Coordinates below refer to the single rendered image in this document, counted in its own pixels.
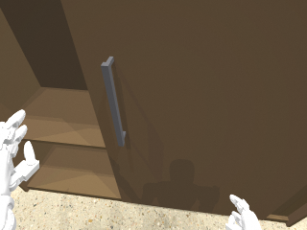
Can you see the handle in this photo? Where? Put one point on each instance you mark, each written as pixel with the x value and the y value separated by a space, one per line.
pixel 112 100

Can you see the right robot hand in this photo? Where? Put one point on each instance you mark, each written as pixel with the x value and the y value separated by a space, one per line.
pixel 246 221

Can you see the wardrobe door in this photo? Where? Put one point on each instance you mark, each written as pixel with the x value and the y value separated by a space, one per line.
pixel 292 204
pixel 212 95

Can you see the robot left forearm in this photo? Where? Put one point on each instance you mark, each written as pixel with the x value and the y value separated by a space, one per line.
pixel 7 218

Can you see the left robot hand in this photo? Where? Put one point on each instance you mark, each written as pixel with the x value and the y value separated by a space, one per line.
pixel 10 137

